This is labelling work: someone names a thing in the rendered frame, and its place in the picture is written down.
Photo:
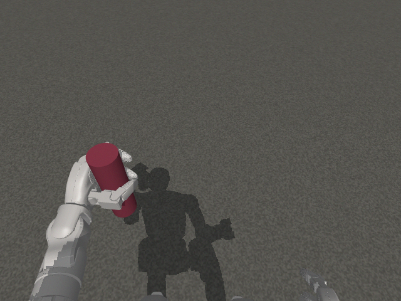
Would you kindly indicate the left robot arm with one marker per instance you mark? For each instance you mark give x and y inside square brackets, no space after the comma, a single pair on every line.
[61,274]

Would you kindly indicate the right robot hand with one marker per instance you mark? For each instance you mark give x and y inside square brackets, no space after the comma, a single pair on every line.
[318,285]

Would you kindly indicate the can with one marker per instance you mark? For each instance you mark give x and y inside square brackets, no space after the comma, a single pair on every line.
[107,167]

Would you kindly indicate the left robot hand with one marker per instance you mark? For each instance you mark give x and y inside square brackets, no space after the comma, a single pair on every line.
[82,187]

